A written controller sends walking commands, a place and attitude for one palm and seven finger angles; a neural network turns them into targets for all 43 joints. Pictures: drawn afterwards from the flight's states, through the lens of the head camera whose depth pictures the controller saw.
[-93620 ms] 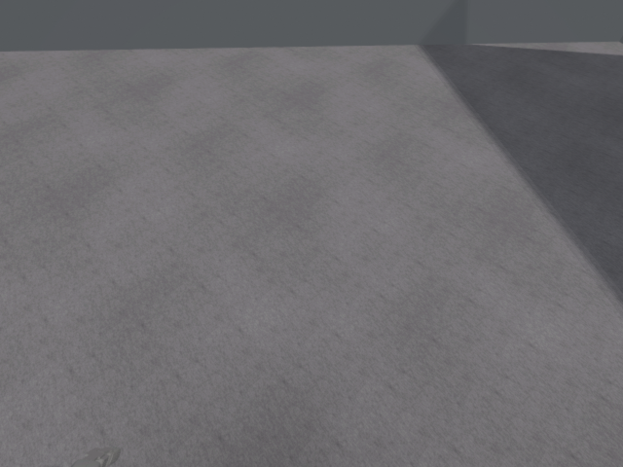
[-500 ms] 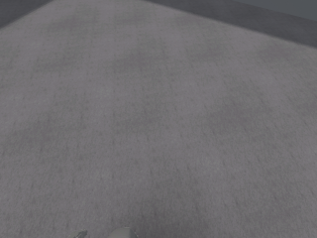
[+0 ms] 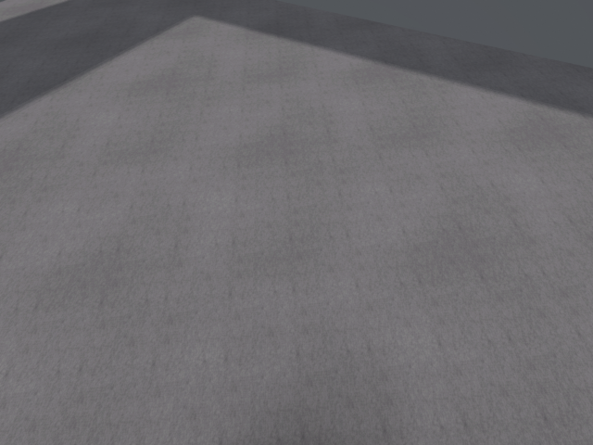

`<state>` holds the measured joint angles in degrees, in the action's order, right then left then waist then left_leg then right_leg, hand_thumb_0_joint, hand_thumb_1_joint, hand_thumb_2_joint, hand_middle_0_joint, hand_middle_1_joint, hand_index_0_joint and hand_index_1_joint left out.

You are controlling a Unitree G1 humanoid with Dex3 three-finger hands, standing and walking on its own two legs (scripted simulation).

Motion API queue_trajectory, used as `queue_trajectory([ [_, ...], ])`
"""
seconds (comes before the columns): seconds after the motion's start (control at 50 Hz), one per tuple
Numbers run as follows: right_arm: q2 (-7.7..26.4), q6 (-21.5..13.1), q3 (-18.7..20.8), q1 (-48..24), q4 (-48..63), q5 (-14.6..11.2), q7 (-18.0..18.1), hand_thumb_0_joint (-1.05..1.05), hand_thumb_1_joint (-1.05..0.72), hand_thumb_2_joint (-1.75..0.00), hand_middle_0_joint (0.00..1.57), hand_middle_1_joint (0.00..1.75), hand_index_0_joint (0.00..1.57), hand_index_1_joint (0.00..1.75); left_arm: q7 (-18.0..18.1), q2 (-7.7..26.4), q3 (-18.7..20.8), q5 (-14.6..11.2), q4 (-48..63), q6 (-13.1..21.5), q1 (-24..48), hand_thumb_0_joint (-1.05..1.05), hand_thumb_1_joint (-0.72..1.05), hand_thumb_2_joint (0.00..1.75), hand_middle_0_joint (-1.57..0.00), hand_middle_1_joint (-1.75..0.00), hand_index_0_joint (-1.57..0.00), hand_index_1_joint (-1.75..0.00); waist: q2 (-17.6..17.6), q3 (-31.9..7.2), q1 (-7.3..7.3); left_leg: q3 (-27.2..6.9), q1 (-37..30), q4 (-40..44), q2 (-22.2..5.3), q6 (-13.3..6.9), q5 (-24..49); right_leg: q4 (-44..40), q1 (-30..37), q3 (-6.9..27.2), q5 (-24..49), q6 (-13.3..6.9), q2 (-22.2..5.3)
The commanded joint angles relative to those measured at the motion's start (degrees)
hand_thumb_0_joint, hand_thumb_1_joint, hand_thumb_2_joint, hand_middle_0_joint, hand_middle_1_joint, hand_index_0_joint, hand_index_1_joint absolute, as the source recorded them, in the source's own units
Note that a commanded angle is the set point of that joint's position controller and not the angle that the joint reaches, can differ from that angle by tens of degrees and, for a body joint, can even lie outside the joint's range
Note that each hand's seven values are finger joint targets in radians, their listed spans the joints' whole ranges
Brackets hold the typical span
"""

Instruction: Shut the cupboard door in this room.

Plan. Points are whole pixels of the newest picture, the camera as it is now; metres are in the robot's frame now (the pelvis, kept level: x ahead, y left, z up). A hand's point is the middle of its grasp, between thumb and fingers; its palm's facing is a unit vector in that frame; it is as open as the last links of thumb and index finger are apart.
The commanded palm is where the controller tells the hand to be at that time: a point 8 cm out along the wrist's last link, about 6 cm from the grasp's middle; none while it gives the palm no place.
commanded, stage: turn to face it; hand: left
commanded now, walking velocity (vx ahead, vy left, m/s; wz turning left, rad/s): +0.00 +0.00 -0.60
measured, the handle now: out of the picture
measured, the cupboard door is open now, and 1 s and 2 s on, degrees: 31 31 31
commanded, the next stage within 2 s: none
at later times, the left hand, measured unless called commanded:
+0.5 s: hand (206, 435) +0.16 +0.16 -0.16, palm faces -0.25 -0.92 -0.30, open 7.4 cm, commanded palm none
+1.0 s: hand (225, 401) +0.21 +0.14 -0.16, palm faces -0.53 -0.82 -0.20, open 7.4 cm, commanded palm none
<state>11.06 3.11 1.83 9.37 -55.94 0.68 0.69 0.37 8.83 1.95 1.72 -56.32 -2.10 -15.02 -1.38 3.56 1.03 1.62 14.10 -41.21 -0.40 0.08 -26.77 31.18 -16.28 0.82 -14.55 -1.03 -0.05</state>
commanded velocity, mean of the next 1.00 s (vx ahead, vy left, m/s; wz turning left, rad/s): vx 0.00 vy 0.00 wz -0.60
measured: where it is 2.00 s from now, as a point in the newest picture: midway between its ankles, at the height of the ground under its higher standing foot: outside the picture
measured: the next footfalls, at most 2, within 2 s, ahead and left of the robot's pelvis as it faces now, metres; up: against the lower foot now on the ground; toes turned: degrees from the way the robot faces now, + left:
left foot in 0.14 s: +0.01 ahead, +0.13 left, +0.00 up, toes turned -3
right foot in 0.40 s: +0.03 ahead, -0.13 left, +0.00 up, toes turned -19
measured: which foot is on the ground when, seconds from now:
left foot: up 0.00-0.12, down 0.14-0.40, up 0.42-0.78, down 0.80-1.00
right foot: down 0.00-0.14, up 0.16-0.38, down 0.40-0.80, up 0.82-1.00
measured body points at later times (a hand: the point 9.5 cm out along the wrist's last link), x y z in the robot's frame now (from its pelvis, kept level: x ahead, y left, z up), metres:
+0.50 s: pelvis -0.01 -0.02 -0.01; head +0.04 -0.05 +0.43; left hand +0.17 +0.21 -0.14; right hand -0.03 -0.29 -0.17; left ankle -0.02 +0.13 -0.68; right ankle -0.01 -0.12 -0.73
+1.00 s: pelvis +0.01 +0.02 +0.00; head +0.07 +0.00 +0.45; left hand +0.24 +0.19 -0.15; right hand -0.07 -0.23 -0.13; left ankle +0.07 +0.12 -0.74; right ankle -0.07 -0.09 -0.67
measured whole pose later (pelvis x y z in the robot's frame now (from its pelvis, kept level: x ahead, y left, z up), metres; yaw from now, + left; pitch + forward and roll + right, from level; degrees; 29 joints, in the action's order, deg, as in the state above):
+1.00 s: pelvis +0.01 +0.02 +0.00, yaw -35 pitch +0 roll -2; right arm 11.4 1.1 0.7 12.4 -49.5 2.0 1.8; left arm -2.3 14.9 5.7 1.5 -49.7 -5.1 -9.6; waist 1.2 6.6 0.8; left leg 6.5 13.0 -29.5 -5.9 0.5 -16.5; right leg 58.1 -27.3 -1.3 -26.3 3.2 0.1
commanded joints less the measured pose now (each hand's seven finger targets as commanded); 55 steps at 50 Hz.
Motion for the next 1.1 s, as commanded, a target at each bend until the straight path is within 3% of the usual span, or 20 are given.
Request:
queue_trajectory([
  [0.0,4.29,-1.73,1.64,1.6,3.8,-0.72,1.39,0.0,-0.9,-0.9,0.2,0.3,0.2,0.3,1.11,12.42,4.32,-0.05,3.74,0.91,-0.55,0.0,0.9,0.9,-0.2,-0.3,-0.2,-0.3,9.78,-5.01,0.03,-1.56,6.03,0.93,-0.19,0.4,-1.59,-9.92,9.57,17.94,26.97,-9.58,-12.51],
  [0.06,3.56,-2.29,1.71,5.58,2.73,-0.69,1.97,0.0,-0.9,-0.9,0.2,0.3,0.2,0.3,1.11,11.67,4.74,-0.66,3.75,0.38,0.95,0.0,0.9,0.9,-0.2,-0.3,-0.2,-0.3,8.29,-8.06,-1.7,-0.62,-3.16,16.09,-0.08,0.66,9.72,-6.01,6.82,16.91,22.94,-5.95,-9.39],
  [0.08,4.88,-2.87,1.87,7.46,2.48,-0.34,2.29,0.0,-0.9,-0.9,0.2,0.3,0.2,0.3,0.94,10.16,4.53,-1.03,4.53,0.16,2.14,0.0,0.9,0.9,-0.2,-0.3,-0.2,-0.3,5.03,-8.59,-2.59,-2.08,-9.84,20.82,-3.41,-0.09,13.29,-3.75,0.54,14.32,16.46,-3.68,-6.39],
  [0.12,11.21,-2.86,2.95,6.05,4.16,0.75,2.76,0.0,-0.9,-0.9,0.2,0.3,0.2,0.3,-0.25,6.43,3.89,-1.22,6.95,-0.1,3.19,0.0,0.9,0.9,-0.2,-0.3,-0.2,-0.3,-11.53,-4.55,-2.25,-15.89,-10.34,25.51,-20.52,-7.74,20.91,9.81,-11.22,2.65,-8.44,1.13,2.47],
  [0.14,10.51,-2.8,2.95,5.36,4.18,1.05,2.66,0.0,-0.9,-0.9,0.2,0.3,0.2,0.3,-0.32,7.82,4.23,-0.37,7.31,-0.79,5.35,0.0,0.9,0.9,-0.2,-0.3,-0.2,-0.3,-11.57,-1.26,-2.67,-15.42,-6.82,26.53,-22.27,-10.34,23.46,20.26,-12.55,1.09,-14.53,1.86,1.79],
  [0.22,10.11,-2.77,2.73,3.53,5.11,1.52,2.82,0.0,-0.9,-0.9,0.2,0.3,0.2,0.3,-1.51,6.68,3.93,-0.59,7.48,-1.1,6.43,0.0,0.9,0.9,-0.2,-0.3,-0.2,-0.3,-7.97,-0.32,-1.35,-4.26,-9.58,19.25,-18.89,-9.35,45.06,22.36,-12.5,-1.85,-14.12,2.44,-0.95],
  [0.28,11.38,-2.69,3.29,5.33,4.71,1.28,2.52,0.0,-0.9,-0.9,0.2,0.3,0.2,0.3,-1.99,6.51,3.52,-0.62,8.14,-0.67,6.82,0.0,0.9,0.9,-0.2,-0.3,-0.2,-0.3,-10.04,-2.34,-2.31,-0.49,-10.95,15.35,-17.9,-7.08,47.41,12.39,-6.42,-5.53,-9.6,1.59,0.35],
  [0.34,12.61,-2.33,3.71,3.66,5.62,0.69,1.9,0.0,-0.9,-0.9,0.2,0.3,0.2,0.3,-2.02,8.39,4.1,-0.56,7.17,-0.21,2.13,0.0,0.9,0.9,-0.2,-0.3,-0.2,-0.3,-8.29,-3.27,0.62,3.35,-5.17,7.71,-16.14,-3.62,39.46,0.26,4.62,-7.02,2.62,0.66,1.12],
  [0.36,11.59,-2.24,3.78,3.53,6.49,0.25,1.41,0.0,-0.9,-0.9,0.2,0.3,0.2,0.3,-1.69,11.16,4.71,-0.35,6.43,0.34,-1.47,0.0,0.9,0.9,-0.2,-0.3,-0.2,-0.3,-2.79,-5.1,2.29,5.67,0.72,-0.43,-13.68,-0.99,31.73,-4.96,12.58,-2.07,12.42,-1.07,-2.57],
  [0.38,7.49,-2.14,3.08,2.18,8.75,-0.28,1.11,0.0,-0.9,-0.9,0.2,0.3,0.2,0.3,-0.8,17.37,5.9,0.23,5.71,1.04,-4.77,0.0,0.9,0.9,-0.2,-0.3,-0.2,-0.3,14.34,-6.92,3.65,9.61,14.37,-14.99,-4.71,2.67,2.92,-9.64,20.21,18.35,29.57,-7.52,-17.22],
  [0.4,7.87,-1.2,2.58,0.15,10.03,-0.25,1.47,0.0,-0.9,-0.9,0.2,0.3,0.2,0.3,-0.11,18.85,5.74,-0.79,5.28,1.01,-6.4,0.0,0.9,0.9,-0.2,-0.3,-0.2,-0.3,14.14,-6.94,4.65,1.0,16.9,-23.8,-3.1,3.08,-10.9,-11.91,15.72,24.19,32.29,-12.95,-23.13],
  [0.48,7.66,-0.9,2.5,0.46,8.43,0.18,0.97,0.0,-0.9,-0.9,0.2,0.3,0.2,0.3,0.89,14.4,4.65,-0.23,9.66,0.44,5.76,0.0,0.9,0.9,-0.2,-0.3,-0.2,-0.3,7.39,-5.65,-0.64,-3.19,16.47,-25.91,-5.57,3.41,1.19,-11.62,7.25,16.59,15.32,-10.53,-14.55],
  [0.66,6.57,-1.16,2.44,-0.18,10.42,-0.19,0.57,0.0,-0.9,-0.9,0.2,0.3,0.2,0.3,-0.01,15.66,5.22,0.28,10.54,0.35,4.76,0.0,0.9,0.9,-0.2,-0.3,-0.2,-0.3,9.79,-5.18,0.04,-1.38,9.43,-5.71,-1.52,3.31,1.8,-11.47,3.43,20.43,9.45,-9.5,-10.88],
  [0.72,6.79,-2.02,2.23,4.06,9.7,-0.37,1.11,0.0,-0.9,-0.9,0.2,0.3,0.2,0.3,-0.19,15.18,5.46,-0.16,11.48,-0.13,6.97,0.0,0.9,0.9,-0.2,-0.3,-0.2,-0.3,10.42,-5.86,-2.15,-1.37,0.58,7.96,-0.63,2.6,7.29,-8.52,-1.56,21.61,8.42,-6.91,-8.68],
  [0.74,7.91,-2.57,2.35,6.3,8.98,-0.31,1.37,0.0,-0.9,-0.9,0.2,0.3,0.2,0.3,-0.32,14.14,5.16,-0.52,11.81,-0.34,7.84,0.0,0.9,0.9,-0.2,-0.3,-0.2,-0.3,8.06,-6.49,-3.4,-1.79,-6.9,16.0,-1.63,2.06,10.8,-5.96,-6.83,19.81,4.93,-4.37,-6.19],
  [0.78,16.65,-3.06,3.75,7.64,10.37,1.06,1.86,0.0,-0.9,-0.9,0.2,0.3,0.2,0.3,-1.26,9.11,4.14,-1.13,14.04,-0.41,7.03,0.0,0.9,0.9,-0.2,-0.3,-0.2,-0.3,-16.84,-5.17,-4.03,-25.01,-10.86,28.98,-24.87,-7.14,8.39,16.98,-19.95,3.26,-18.4,1.72,5.56],
  [0.8,16.48,-2.98,3.37,6.19,11.25,1.28,1.81,0.0,-0.9,-0.9,0.2,0.3,0.2,0.3,-1.67,11.17,4.52,-0.36,14.44,-0.28,8.21,0.0,0.9,0.9,-0.2,-0.3,-0.2,-0.3,-11.39,-3.6,-3.74,-25.72,-3.03,29.17,-28.14,-10.76,10.11,27.64,-17.06,3.01,-18.56,2.28,1.93],
  [0.88,11.66,-3.31,2.1,0.79,12.0,1.43,2.24,0.0,-0.9,-0.9,0.2,0.3,0.2,0.3,-2.84,9.94,4.71,-0.47,11.84,-1.27,6.68,0.0,0.9,0.9,-0.2,-0.3,-0.2,-0.3,-7.95,-3.44,-0.5,-6.89,-5.32,21.78,-18.53,-8.08,32.5,34.29,-16.28,-0.04,-12.3,4.22,-0.66],
  [0.98,12.8,-2.95,2.95,6.47,9.07,1.36,1.92,0.0,-0.9,-0.9,0.2,0.3,0.2,0.3,-3.14,8.03,3.6,-0.64,12.56,-1.11,10.1,0.0,0.9,0.9,-0.2,-0.3,-0.2,-0.3,-10.76,-4.95,-3.36,-0.55,-9.7,17.74,-18.76,-7.48,40.39,19.55,-10.57,-4.7,-11.61,3.73,-0.59],
  [1.08,14.37,-2.36,3.85,4.66,8.84,0.85,1.1,0.0,-0.9,-0.9,0.2,0.3,0.2,0.3,-2.84,9.6,3.84,-0.57,10.63,-0.15,4.98,0.0,0.9,0.9,-0.2,-0.3,-0.2,-0.3,-10.23,-5.82,-0.61,4.23,-4.13,8.54,-17.93,-2.88,34.21,-1.14,3.8,-7.67,0.5,1.63,1.0],
])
